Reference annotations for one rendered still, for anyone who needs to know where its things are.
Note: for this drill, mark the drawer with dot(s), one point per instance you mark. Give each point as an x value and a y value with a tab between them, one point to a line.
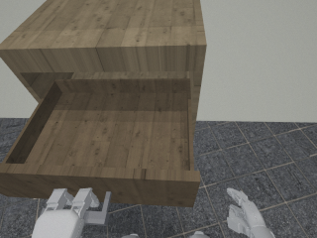
130	136

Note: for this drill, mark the robot right forearm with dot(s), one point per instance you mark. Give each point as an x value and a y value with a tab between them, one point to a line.
260	232

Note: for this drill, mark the robot right shin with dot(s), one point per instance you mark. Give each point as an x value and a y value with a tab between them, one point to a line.
199	232

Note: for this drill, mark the handle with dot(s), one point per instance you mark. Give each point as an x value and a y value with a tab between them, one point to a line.
99	218

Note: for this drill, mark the robot right hand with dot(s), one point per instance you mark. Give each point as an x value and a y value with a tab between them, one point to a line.
243	219

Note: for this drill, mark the cabinet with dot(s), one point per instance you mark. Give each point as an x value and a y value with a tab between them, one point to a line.
109	39

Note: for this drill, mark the robot left hand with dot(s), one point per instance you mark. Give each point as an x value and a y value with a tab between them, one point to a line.
65	223

